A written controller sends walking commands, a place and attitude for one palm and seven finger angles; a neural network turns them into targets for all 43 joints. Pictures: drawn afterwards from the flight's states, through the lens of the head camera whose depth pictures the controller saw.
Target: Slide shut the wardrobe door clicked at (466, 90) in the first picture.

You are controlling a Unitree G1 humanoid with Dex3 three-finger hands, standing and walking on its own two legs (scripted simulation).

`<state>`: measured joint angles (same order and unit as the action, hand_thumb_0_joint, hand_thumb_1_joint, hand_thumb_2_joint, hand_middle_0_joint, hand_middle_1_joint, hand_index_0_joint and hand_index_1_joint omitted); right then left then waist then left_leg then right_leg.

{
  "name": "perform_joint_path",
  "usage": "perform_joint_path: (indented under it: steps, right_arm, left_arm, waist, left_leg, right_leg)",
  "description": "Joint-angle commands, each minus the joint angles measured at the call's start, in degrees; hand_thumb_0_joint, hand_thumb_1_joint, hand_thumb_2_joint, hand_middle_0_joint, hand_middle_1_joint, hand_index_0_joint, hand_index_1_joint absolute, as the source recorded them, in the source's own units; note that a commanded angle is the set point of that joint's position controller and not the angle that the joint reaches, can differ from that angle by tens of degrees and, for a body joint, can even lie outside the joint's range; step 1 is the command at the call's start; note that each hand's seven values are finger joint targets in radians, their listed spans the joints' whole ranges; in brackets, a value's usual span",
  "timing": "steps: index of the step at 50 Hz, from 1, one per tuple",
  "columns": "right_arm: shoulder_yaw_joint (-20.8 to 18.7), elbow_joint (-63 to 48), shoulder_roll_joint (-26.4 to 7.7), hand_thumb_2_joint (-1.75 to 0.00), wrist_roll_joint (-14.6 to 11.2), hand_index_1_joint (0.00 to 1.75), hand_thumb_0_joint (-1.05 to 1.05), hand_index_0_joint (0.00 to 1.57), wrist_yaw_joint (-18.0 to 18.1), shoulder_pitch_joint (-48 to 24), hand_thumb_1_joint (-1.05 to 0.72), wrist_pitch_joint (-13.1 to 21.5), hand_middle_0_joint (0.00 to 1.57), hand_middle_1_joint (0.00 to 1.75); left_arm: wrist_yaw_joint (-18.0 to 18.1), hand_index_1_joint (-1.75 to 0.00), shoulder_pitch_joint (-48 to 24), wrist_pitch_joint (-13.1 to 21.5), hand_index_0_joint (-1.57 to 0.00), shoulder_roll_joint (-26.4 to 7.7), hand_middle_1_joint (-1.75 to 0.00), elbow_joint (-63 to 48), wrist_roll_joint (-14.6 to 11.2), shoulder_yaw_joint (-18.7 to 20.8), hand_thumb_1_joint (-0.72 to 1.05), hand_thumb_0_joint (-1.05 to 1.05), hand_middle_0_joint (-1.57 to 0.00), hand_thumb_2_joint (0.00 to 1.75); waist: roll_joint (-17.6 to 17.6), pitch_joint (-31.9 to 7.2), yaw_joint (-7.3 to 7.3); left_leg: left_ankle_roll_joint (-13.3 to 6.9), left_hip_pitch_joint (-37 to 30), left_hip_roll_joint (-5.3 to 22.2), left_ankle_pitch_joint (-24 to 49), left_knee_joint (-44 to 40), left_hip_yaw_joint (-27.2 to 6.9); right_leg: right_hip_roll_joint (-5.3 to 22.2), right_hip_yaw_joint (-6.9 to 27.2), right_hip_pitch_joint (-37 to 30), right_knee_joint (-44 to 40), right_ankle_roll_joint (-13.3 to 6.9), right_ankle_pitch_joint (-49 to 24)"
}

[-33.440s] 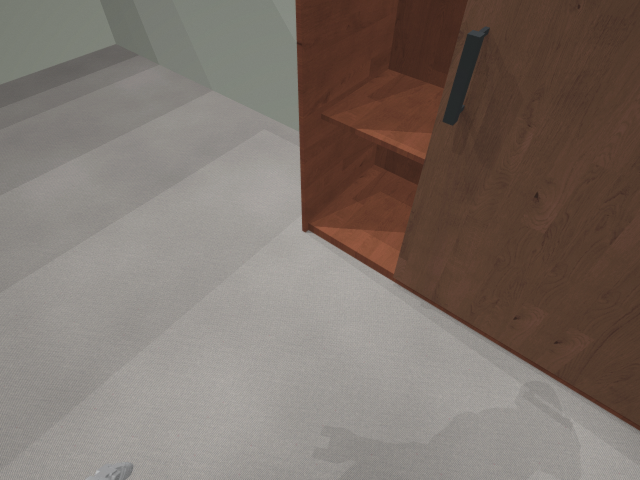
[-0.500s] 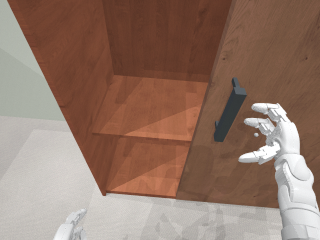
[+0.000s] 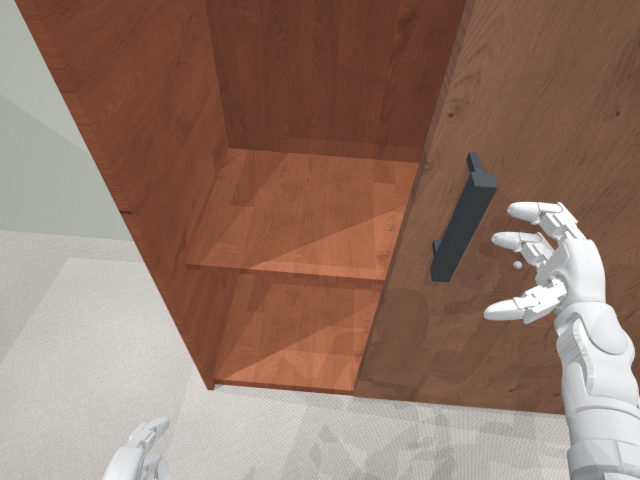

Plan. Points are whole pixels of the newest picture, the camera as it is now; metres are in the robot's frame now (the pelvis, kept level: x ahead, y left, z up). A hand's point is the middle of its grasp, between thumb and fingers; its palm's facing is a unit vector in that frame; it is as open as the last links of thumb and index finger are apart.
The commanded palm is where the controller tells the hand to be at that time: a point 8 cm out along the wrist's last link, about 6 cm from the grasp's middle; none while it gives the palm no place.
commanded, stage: feel for the door with the fingertips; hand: right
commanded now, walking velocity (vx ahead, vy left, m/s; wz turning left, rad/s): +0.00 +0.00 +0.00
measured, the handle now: (455, 221) +0.44 -0.14 +0.10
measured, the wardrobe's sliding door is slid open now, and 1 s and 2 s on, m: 0.43 0.43 0.43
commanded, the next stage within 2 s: slide the fingers in behind the handle in 0.92 s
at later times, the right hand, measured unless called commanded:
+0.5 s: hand (487, 255) +0.38 -0.17 +0.11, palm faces +0.01 +1.00 -0.03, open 14.0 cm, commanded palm +0.36 -0.22 +0.10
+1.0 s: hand (482, 241) +0.40 -0.17 +0.11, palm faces +0.00 +1.00 -0.02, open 13.9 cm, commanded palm +0.38 -0.22 +0.10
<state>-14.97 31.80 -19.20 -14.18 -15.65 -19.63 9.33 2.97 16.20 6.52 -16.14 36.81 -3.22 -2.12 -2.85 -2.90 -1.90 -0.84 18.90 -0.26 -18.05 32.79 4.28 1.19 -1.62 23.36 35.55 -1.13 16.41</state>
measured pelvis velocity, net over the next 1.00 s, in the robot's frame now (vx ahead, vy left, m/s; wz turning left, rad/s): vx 0.00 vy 0.00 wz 0.01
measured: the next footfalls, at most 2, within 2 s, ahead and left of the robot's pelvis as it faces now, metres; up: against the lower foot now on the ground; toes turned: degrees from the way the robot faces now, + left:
none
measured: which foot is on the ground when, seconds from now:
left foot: down 0.00-1.00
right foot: down 0.00-1.00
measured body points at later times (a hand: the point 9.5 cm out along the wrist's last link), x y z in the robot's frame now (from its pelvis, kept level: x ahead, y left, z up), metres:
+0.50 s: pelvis +0.00 +0.00 +0.00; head +0.02 +0.02 +0.45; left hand +0.13 +0.25 -0.10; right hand +0.37 -0.22 +0.11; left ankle -0.01 +0.11 -0.73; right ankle +0.02 -0.11 -0.73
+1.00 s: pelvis +0.00 +0.00 +0.00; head +0.03 +0.01 +0.45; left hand +0.10 +0.26 -0.11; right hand +0.40 -0.22 +0.11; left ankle -0.01 +0.11 -0.73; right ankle +0.02 -0.11 -0.73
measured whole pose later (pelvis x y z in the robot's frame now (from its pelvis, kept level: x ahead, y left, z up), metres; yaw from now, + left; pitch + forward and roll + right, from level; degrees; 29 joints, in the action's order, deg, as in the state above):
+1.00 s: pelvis +0.00 +0.00 +0.00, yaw +1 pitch +5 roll +1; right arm -13.1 37.8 -16.9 -11.3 -10.0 -26.0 10.9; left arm 1.8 17.3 4.4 -15.6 38.3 -2.8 -1.6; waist -2.6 -2.8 -2.9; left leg -1.1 19.6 -0.7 -18.3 32.9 3.6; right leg 1.6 -2.2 23.5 35.2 -0.8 16.7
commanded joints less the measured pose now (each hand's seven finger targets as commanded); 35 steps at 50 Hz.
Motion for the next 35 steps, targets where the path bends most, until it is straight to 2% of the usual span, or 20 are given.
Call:
perform_joint_path:
  steps: [1,2,3,5,8,12,13,17,18,20,21,22,23,24,27,28,32,33,34,35]
  right_arm:
    - [-1.3,-13.7,-9.1,-0.3,-0.7,1.2,0.0,0.3,1.2,-18.7,0.5,3.7,0.3,1.2]
    - [-1.4,-14.2,-9.3,-0.3,-0.5,1.2,0.0,0.3,1.8,-19.2,0.5,3.7,0.3,1.2]
    - [-1.8,-15.1,-9.9,-0.3,-0.4,1.2,0.0,0.3,2.6,-19.0,0.5,3.6,0.3,1.2]
    - [-0.9,-15.5,-8.8,-0.3,0.2,1.2,0.0,0.3,3.7,-19.8,0.5,3.5,0.3,1.2]
    - [-0.8,-17.4,-8.6,-0.3,0.7,1.2,0.0,0.3,5.4,-19.0,0.5,4.0,0.3,1.2]
    - [1.2,-17.5,-5.5,-0.3,1.2,1.2,0.0,0.3,6.6,-18.5,0.5,4.0,0.3,1.2]
    - [-0.6,-17.0,-7.4,-0.3,1.2,1.2,0.0,0.3,7.1,-17.4,0.5,3.9,0.3,1.2]
    - [-0.5,-16.2,-7.8,-0.3,1.8,1.2,0.0,0.3,7.4,-21.6,0.5,3.8,0.3,1.2]
    - [-1.5,-15.1,-9.0,-0.3,1.9,1.2,0.0,0.3,7.5,-20.6,0.5,3.8,0.3,1.2]
    - [0.4,-15.5,-7.0,-0.3,1.8,1.2,0.0,0.3,7.1,-22.8,0.5,4.2,0.3,1.2]
    - [0.4,-15.2,-6.8,-0.3,1.7,1.2,0.0,0.3,7.0,-22.1,0.5,4.3,0.3,1.2]
    - [1.8,-14.7,-5.3,-0.3,1.5,1.2,0.0,0.3,6.6,-22.3,0.5,4.3,0.3,1.2]
    - [1.4,-13.6,-5.9,-0.3,1.4,1.2,0.0,0.3,6.5,-23.3,0.5,4.2,0.3,1.2]
    - [0.4,-11.8,-6.9,-0.3,1.4,1.2,0.0,0.3,6.5,-22.9,0.5,4.0,0.3,1.2]
    - [1.7,-11.2,-5.7,-0.3,1.7,1.2,0.0,0.3,6.2,-24.8,0.5,4.0,0.3,1.2]
    - [1.0,-10.7,-6.8,-0.3,1.8,1.2,0.0,0.3,6.4,-25.9,0.5,4.0,0.3,1.2]
    - [0.1,-9.8,-7.9,-0.3,2.1,1.2,0.0,0.3,6.6,-27.0,0.5,4.7,0.3,1.2]
    - [0.8,-9.5,-7.2,-0.3,2.0,1.2,0.0,0.3,6.6,-27.5,0.5,4.9,0.3,1.2]
    - [-1.6,-8.5,-9.4,-0.3,2.0,1.2,0.0,0.3,6.8,-26.5,0.5,4.9,0.3,1.2]
    - [-1.2,-9.0,-9.3,-0.3,2.1,1.2,0.0,0.3,6.8,-27.2,0.5,5.2,0.3,1.2]
  left_arm:
    - [0.1,-0.3,-2.9,3.1,-0.2,-7.2,-0.3,-7.5,0.2,3.0,0.9,0.0,-0.2,0.9]
    - [0.1,-0.3,-3.2,3.1,-0.2,-7.1,-0.3,-7.4,0.2,2.9,0.9,0.0,-0.2,0.9]
    - [-0.1,-0.3,-3.2,3.1,-0.2,-7.2,-0.3,-7.4,0.2,3.0,0.9,0.0,-0.2,0.9]
    - [-0.2,-0.3,-3.6,3.1,-0.2,-6.8,-0.3,-7.4,0.3,2.9,0.9,0.0,-0.2,0.9]
    - [-0.4,-0.3,-3.8,3.2,-0.2,-6.7,-0.3,-7.4,0.5,2.9,0.9,0.0,-0.2,0.9]
    - [-0.6,-0.3,-4.1,3.4,-0.2,-6.1,-0.3,-7.3,0.5,2.9,0.9,0.0,-0.2,0.9]
    - [-0.6,-0.3,-4.0,3.2,-0.2,-6.4,-0.3,-7.0,0.6,3.0,0.9,0.0,-0.2,0.9]
    - [-0.4,-0.3,-4.3,2.8,-0.2,-6.3,-0.3,-6.9,0.5,2.6,0.9,0.0,-0.2,0.9]
    - [-0.3,-0.3,-4.1,2.6,-0.2,-6.4,-0.3,-6.6,0.5,2.8,0.9,0.0,-0.2,0.9]
    - [-0.3,-0.3,-3.9,2.7,-0.2,-6.1,-0.3,-6.6,0.5,2.7,0.9,0.0,-0.2,0.9]
    - [-0.3,-0.3,-3.9,2.7,-0.2,-6.0,-0.3,-6.7,0.5,2.7,0.9,0.0,-0.2,0.9]
    - [-0.3,-0.3,-3.7,2.8,-0.2,-6.1,-0.3,-6.7,0.4,2.6,0.9,0.0,-0.2,0.9]
    - [-0.3,-0.3,-3.4,2.7,-0.2,-6.3,-0.3,-6.2,0.4,2.7,0.9,0.0,-0.2,0.9]
    - [-0.2,-0.3,-3.2,2.5,-0.2,-6.5,-0.3,-6.0,0.4,2.8,0.9,0.0,-0.2,0.9]
    - [-0.3,-0.3,-3.2,2.3,-0.2,-6.4,-0.3,-6.2,0.3,2.7,0.9,0.0,-0.2,0.9]
    - [-0.4,-0.3,-2.8,2.2,-0.2,-6.6,-0.3,-5.8,0.4,2.8,0.9,0.0,-0.2,0.9]
    - [-0.5,-0.3,-2.5,1.8,-0.2,-6.6,-0.3,-6.0,0.4,2.8,0.9,0.0,-0.2,0.9]
    - [-0.6,-0.3,-2.2,1.7,-0.2,-6.6,-0.3,-5.9,0.5,2.9,0.9,0.0,-0.2,0.9]
    - [-0.6,-0.3,-1.9,1.6,-0.2,-6.9,-0.3,-5.9,0.6,3.0,0.9,0.0,-0.2,0.9]
    - [-0.6,-0.3,-1.9,1.4,-0.2,-6.8,-0.3,-6.0,0.6,3.0,0.9,0.0,-0.2,0.9]
  waist:
    - [1.4,-14.1,-0.51]
    - [0.0,-13.7,-0.36]
    - [1.8,-14.3,-0.08]
    - [0.1,-14.2,-0.19]
    - [1.5,-15.0,0.24]
    - [0.6,-14.2,0.04]
    - [3.3,-14.4,0.46]
    - [0.7,-13.2,-0.12]
    - [2.8,-13.4,0.07]
    - [1.2,-14.6,-0.5]
    - [0.0,-14.7,-0.2]
    - [0.7,-14.6,-0.59]
    - [3.3,-13.9,-1.13]
    - [3.5,-13.6,-0.89]
    - [0.7,-13.8,-0.89]
    - [3.1,-14.2,-1.19]
    - [0.7,-14.8,-0.73]
    - [3.2,-14.9,-1.06]
    - [3.9,-15.6,-0.52]
    - [2.2,-16.2,-0.55]
  left_leg:
    - [-0.1,0.1,-0.9,15.5,-3.8,-1.8]
    - [-0.2,0.2,-0.8,15.1,-3.8,-1.8]
    - [-0.2,-0.8,-0.8,15.4,-4.0,-1.9]
    - [-0.1,-0.3,-0.7,14.2,-3.9,-2.0]
    - [-0.1,-1.2,-0.8,14.8,-4.0,-2.2]
    - [-0.1,-0.7,-0.8,15.2,-3.8,-1.9]
    - [-0.1,-2.0,-0.9,15.6,-4.1,-2.1]
    - [-0.1,-1.3,-0.7,14.8,-4.1,-2.5]
    - [0.0,-2.1,-0.8,15.1,-4.4,-2.7]
    - [0.0,-1.9,-0.8,15.6,-4.1,-2.5]
    - [-0.2,-1.6,-0.8,16.0,-4.0,-2.4]
    - [-0.2,-1.2,-0.9,16.4,-3.9,-2.3]
    - [0.0,-1.4,-0.9,16.8,-4.4,-2.5]
    - [0.1,-1.5,-0.9,16.7,-4.4,-2.6]
    - [-0.1,-0.5,-0.8,15.6,-4.1,-2.5]
    - [0.0,-1.2,-0.8,16.4,-4.2,-2.7]
    - [-0.2,-1.2,-0.7,16.4,-3.8,-2.7]
    - [0.0,-1.9,-0.7,17.5,-4.0,-2.8]
    - [0.1,-2.7,-0.8,17.8,-3.9,-3.0]
    - [0.0,-2.9,-0.7,18.3,-3.6,-3.0]
  right_leg:
    - [-0.8,3.6,-11.3,-4.0,-0.9,-12.2]
    - [-0.9,3.6,-11.0,-4.2,-0.7,-11.7]
    - [-0.9,3.5,-10.8,-4.0,-1.0,-12.0]
    - [-0.9,3.5,-11.0,-4.4,-0.8,-10.8]
    - [-0.7,3.4,-11.3,-4.4,-0.9,-11.7]
    - [-0.6,3.2,-12.2,-4.7,-0.6,-12.1]
    - [-0.5,3.1,-11.1,-4.6,-0.8,-12.1]
    - [-0.8,2.8,-10.7,-5.0,-0.7,-10.5]
    - [-0.7,2.7,-10.2,-4.6,-0.9,-10.6]
    - [-0.8,2.7,-11.4,-4.6,-0.8,-11.0]
    - [-0.7,2.7,-12.2,-4.5,-0.6,-12.0]
    - [-0.7,2.9,-12.4,-4.5,-0.6,-12.5]
    - [-0.6,2.7,-11.5,-4.1,-0.9,-12.3]
    - [-0.8,2.5,-10.7,-4.2,-0.9,-11.6]
    - [-1.0,2.7,-11.1,-4.3,-0.7,-11.0]
    - [-0.9,2.6,-10.7,-3.9,-1.0,-11.5]
    - [-1.1,2.7,-10.8,-3.9,-0.8,-11.5]
    - [-1.0,2.6,-10.3,-3.7,-1.1,-12.2]
    - [-1.1,2.4,-9.6,-3.6,-1.1,-11.9]
    - [-1.2,2.3,-10.2,-3.8,-1.0,-12.4]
